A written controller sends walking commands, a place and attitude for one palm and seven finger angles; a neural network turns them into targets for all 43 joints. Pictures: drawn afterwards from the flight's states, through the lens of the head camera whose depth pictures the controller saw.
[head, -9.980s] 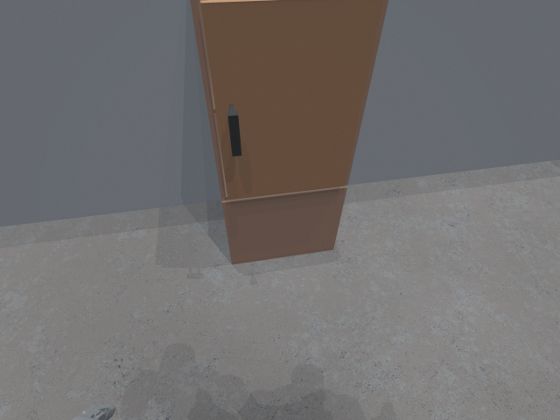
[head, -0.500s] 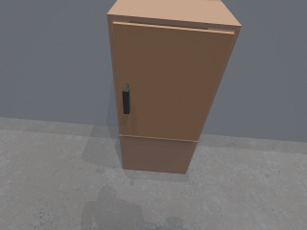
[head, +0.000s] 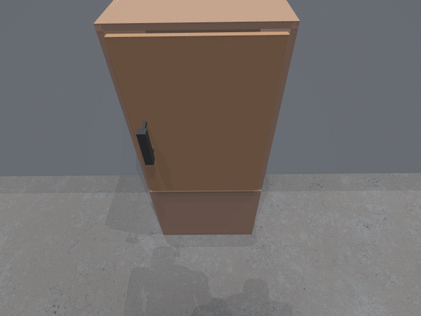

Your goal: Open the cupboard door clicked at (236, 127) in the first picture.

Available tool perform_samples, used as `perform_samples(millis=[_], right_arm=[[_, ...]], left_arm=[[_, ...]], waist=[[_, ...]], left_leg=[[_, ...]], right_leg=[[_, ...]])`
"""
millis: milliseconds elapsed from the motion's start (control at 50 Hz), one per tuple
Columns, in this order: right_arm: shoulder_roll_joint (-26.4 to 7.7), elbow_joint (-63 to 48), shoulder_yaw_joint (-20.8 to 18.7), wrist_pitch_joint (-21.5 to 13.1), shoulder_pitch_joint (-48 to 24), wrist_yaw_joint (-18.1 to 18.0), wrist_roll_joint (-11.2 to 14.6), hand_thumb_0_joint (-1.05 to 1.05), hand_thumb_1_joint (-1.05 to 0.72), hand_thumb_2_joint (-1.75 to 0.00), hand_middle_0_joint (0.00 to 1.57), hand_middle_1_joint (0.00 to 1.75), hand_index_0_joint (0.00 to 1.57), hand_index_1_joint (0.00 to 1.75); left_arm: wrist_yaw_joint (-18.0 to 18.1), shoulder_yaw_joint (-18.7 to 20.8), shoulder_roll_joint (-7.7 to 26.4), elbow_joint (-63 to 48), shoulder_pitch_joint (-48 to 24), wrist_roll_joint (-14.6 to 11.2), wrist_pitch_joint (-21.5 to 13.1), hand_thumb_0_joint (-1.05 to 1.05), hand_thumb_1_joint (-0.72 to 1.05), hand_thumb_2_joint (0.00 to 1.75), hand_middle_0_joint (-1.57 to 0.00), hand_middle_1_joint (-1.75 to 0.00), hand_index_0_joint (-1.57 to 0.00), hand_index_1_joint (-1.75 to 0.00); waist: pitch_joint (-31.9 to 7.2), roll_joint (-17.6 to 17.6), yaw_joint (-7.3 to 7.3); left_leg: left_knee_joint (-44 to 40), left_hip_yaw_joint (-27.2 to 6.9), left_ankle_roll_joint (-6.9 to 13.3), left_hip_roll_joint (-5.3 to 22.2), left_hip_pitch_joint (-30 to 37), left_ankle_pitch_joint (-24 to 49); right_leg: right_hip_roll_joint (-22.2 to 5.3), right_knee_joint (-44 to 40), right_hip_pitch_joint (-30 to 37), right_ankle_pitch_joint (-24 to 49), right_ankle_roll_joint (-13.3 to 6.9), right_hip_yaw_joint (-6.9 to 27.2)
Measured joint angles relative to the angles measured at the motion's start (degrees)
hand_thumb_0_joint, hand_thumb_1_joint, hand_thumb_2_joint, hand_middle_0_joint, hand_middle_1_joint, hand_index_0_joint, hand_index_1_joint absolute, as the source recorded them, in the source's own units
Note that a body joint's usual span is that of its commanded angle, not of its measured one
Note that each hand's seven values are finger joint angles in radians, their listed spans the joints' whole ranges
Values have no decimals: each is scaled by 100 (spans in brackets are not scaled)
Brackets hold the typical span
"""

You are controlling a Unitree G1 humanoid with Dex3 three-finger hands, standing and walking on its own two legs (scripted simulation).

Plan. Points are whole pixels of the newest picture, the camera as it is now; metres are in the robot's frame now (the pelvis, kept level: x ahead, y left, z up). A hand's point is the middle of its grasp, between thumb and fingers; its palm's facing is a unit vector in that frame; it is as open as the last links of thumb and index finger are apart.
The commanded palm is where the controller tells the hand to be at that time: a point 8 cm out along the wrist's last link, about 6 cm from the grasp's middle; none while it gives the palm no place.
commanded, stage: shuffle to correct the standing spot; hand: left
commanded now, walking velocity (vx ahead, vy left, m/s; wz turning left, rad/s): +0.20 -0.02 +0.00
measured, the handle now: (147, 142) +0.60 +0.22 -0.06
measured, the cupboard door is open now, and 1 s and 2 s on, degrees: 0 0 0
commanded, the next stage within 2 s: come to a stop and stand still in 0.08 s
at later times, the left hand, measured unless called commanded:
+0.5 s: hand out of the picture +0.11 +0.18 -0.18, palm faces +0.02 -0.98 -0.21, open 7.3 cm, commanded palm none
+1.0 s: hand out of the picture +0.08 +0.19 -0.18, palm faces +0.07 -0.98 -0.18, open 7.3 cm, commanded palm none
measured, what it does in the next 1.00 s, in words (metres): steps on the spot: left foot, then right foot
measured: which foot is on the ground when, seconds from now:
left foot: up 0.00-0.20, down 0.22-0.54, up 0.56-0.90, down 0.92-1.00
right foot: down 0.00-0.22, up 0.24-0.50, down 0.52-0.96, up 0.98-1.00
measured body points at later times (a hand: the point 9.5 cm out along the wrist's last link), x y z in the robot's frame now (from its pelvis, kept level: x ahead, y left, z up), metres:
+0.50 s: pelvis +0.09 +0.00 +0.00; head +0.12 -0.01 +0.44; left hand +0.11 +0.23 -0.16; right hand +0.14 -0.23 -0.16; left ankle +0.12 +0.11 -0.74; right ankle +0.11 -0.11 -0.73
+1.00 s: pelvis +0.04 +0.01 +0.00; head +0.03 +0.02 +0.45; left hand +0.08 +0.24 -0.16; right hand +0.06 -0.22 -0.15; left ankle +0.01 +0.12 -0.74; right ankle +0.10 -0.11 -0.73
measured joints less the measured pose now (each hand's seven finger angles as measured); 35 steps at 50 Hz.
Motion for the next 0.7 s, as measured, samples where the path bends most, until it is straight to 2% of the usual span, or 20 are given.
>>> perform_samples(millis=[60, 120, 180, 220, 280, 320, 380, 440, 480, 520, 560, 620, 660, 700], right_arm=[[-88, -160, -49, -9, -214, 42, -1, 1, -91, -90, 20, 30, 20, 30], [-108, -346, -53, -77, -451, 53, 17, 1, -91, -90, 20, 30, 20, 30], [-86, -485, -18, -201, -642, 49, 29, 1, -91, -90, 19, 30, 20, 30], [-85, -556, 21, -320, -706, 24, 25, 1, -91, -90, 19, 30, 20, 30], [32, -596, 77, -376, -855, -87, 16, 1, -92, -90, 20, 30, 20, 30], [62, -585, 111, -375, -919, -191, 26, 0, -94, -89, 20, 30, 20, 30], [28, -509, 147, -312, -1014, -267, 56, 0, -95, -89, 20, 30, 20, 30], [-7, -481, 115, -194, -1102, -278, 68, 0, -95, -89, 20, 30, 21, 30], [-16, -480, 78, -122, -1142, -270, 61, 0, -95, -89, 20, 30, 21, 30], [-33, -489, 35, -46, -1145, -251, 60, 0, -94, -89, 20, 30, 21, 30], [-96, -486, -28, 52, -1180, -226, 87, 0, -93, -89, 20, 30, 21, 30], [-188, -489, -104, 221, -1202, -215, 106, 1, -93, -89, 20, 30, 21, 30], [-222, -466, -116, 274, -1209, -182, 98, 1, -92, -89, 20, 30, 20, 30], [-234, -451, -106, 285, -1191, -138, 90, 1, -92, -89, 20, 30, 20, 30]], left_arm=[[6, -35, -66, 172, 217, 19, -1, 0, 94, 90, -20, -30, -20, -30], [-38, -90, -117, 328, 375, 44, 5, 0, 93, 90, -20, -30, -20, -30], [-91, -115, -140, 441, 514, 44, 26, 0, 92, 90, -20, -30, -20, -30], [-128, -125, -154, 486, 635, 17, 66, 0, 92, 90, -20, -30, -20, -30], [-131, -135, -92, 556, 581, 21, 227, 0, 92, 90, -20, -30, -20, -30], [-95, -141, -58, 556, 443, 21, 286, 1, 92, 90, -20, -30, -20, -30], [-55, -151, -37, 421, 171, -8, 315, 1, 91, 90, -20, -30, -20, -30], [-28, -132, 17, 200, -75, 19, 374, 1, 92, 90, -20, -30, -20, -30], [-12, -85, 119, 82, -190, 39, 410, 1, 93, 90, -20, -30, -20, -30], [-23, -36, 227, -55, -246, 48, 398, 1, 93, 90, -20, -30, -20, -30], [-8, -16, 267, -123, -316, 80, 354, 1, 93, 90, -20, -30, -20, -30], [14, -49, 247, -186, -457, 68, 325, 1, 92, 90, -20, -30, -20, -30], [41, -65, 205, -215, -536, 50, 318, 1, 92, 90, -20, -30, -20, -30], [49, -85, 164, -247, -599, 42, 301, 0, 92, 90, -20, -30, -20, -30]], waist=[[-8, -58, -3], [39, -153, 48], [103, -264, 151], [104, -288, 195], [175, -502, 242], [225, -554, 216], [332, -503, 208], [434, -412, 196], [496, -368, 181], [522, -340, 181], [549, -212, 169], [564, -73, 111], [556, -33, 108], [541, -27, 112]], left_leg=[[192, 73, -86, 117, -322, 400], [-558, 144, -145, 176, -270, 570], [-1599, 227, -157, 131, 105, 804], [-2168, 263, -88, 86, 412, 1118], [-1992, 458, 49, -22, 513, 968], [-2213, 517, 47, -88, 694, 967], [-2559, 515, 22, -145, 905, 1120], [-2639, 502, -20, -122, 967, 1152], [-2559, 497, -86, -73, 959, 1111], [-2329, 494, -175, -25, 879, 999], [-1862, 382, -247, 54, 680, 571], [-457, -62, -269, -146, 211, -325], [237, -184, -313, -240, 54, -351], [462, -223, -374, -289, 67, -294]], right_leg=[[39, -306, 271, 25, 28, -44], [52, -405, 434, -42, 55, -50], [25, -178, 503, -306, 129, -26], [2, 282, 418, -655, 184, 2], [-121, 1795, -179, -1335, 135, 226], [-157, 2312, -516, -1296, 165, 296], [-204, 2001, -692, -969, 262, 311], [-183, 1573, -743, -721, 276, 307], [-143, 1299, -700, -532, 257, 290], [-125, 825, -543, 62, 216, 279], [-29, 837, -538, -81, 20, 226], [2, 800, -528, -189, -153, 102], [16, 652, -496, -73, -170, 74], [18, 498, -464, 56, -184, 59]])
